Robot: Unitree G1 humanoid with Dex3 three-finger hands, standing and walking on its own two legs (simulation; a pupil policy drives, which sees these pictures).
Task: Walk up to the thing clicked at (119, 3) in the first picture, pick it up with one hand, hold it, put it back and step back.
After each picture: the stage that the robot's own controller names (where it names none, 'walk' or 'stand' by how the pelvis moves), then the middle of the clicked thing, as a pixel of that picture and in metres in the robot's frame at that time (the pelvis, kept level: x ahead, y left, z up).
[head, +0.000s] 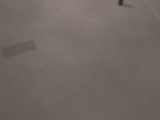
stand; out of the picture +2.29 -0.67 -0.65
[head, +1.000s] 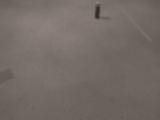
walk; (97, 10) +2.22 -0.15 -0.62
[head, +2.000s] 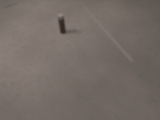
walk; (61, 24) +1.55 +0.29 -0.65
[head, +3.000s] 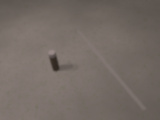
walk; (54, 61) +1.01 +0.31 -0.65
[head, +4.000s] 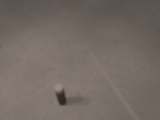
walk; (60, 95) +0.64 +0.21 -0.64
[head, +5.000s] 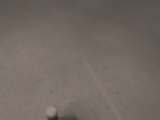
stand; (52, 117) +0.41 +0.18 -0.63
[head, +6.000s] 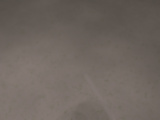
stand; out of the picture +0.35 +0.19 -0.66
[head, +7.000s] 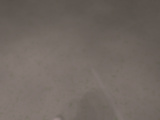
stand; out of the picture +0.36 +0.16 -0.65
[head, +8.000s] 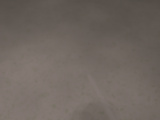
stand; out of the picture +0.36 +0.19 -0.66
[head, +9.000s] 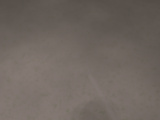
stand; out of the picture +0.36 +0.18 -0.66
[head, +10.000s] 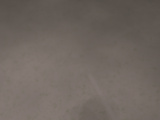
go down; out of the picture +0.35 +0.18 -0.66
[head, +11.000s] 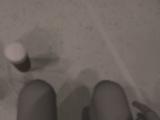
go down; (20, 59) +0.42 +0.22 -0.28
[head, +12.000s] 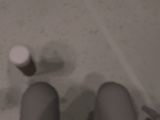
approach; (25, 63) +0.42 +0.22 -0.26
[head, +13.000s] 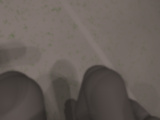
close in; out of the picture +0.41 +0.26 -0.16
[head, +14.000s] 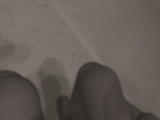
close; out of the picture +0.41 +0.27 -0.16
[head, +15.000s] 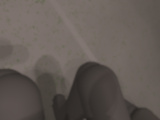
lift; out of the picture +0.39 +0.27 -0.16
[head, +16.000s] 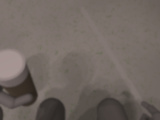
lift; (19, 84) +0.31 +0.19 +0.01
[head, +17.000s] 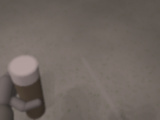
hold; (30, 91) +0.30 +0.17 +0.02
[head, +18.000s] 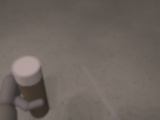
hold; (34, 91) +0.30 +0.16 +0.03
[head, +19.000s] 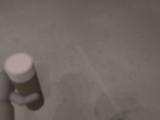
crouch; (28, 86) +0.33 +0.17 -0.02
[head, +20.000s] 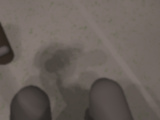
lower; out of the picture +0.46 +0.22 -0.03
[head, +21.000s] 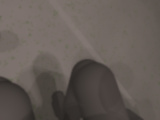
lower; out of the picture +0.43 +0.28 -0.16
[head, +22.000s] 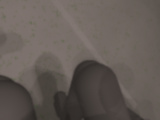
lower; out of the picture +0.42 +0.27 -0.16
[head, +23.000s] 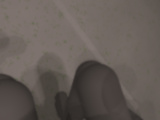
lower; out of the picture +0.41 +0.27 -0.16
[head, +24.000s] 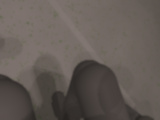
lower; out of the picture +0.41 +0.28 -0.16
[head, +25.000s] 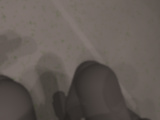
draw back; out of the picture +0.41 +0.23 -0.17
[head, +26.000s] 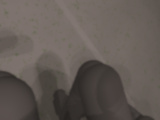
rise; out of the picture +0.41 +0.24 -0.17
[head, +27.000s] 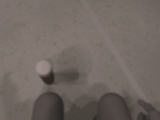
walk; (46, 74) +0.43 +0.17 -0.37
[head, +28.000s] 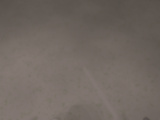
stand; out of the picture +0.36 +0.14 -0.59
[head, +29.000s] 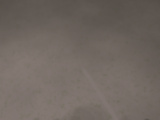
stand; out of the picture +0.37 +0.15 -0.60
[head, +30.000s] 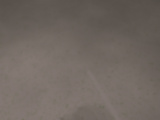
stand; out of the picture +0.37 +0.14 -0.64
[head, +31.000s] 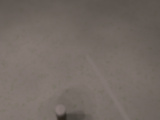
walk; (61, 114) +0.40 +0.10 -0.63
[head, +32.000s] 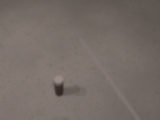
walk; (59, 86) +0.60 +0.11 -0.64
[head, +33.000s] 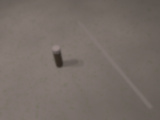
walk; (57, 57) +0.91 +0.25 -0.62
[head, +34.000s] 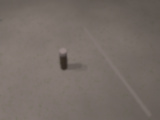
stand; (63, 59) +0.96 +0.15 -0.65
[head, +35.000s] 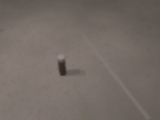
stand; (62, 65) +0.98 +0.18 -0.66
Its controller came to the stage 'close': yes
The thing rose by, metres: 0.68
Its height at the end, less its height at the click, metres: +0.00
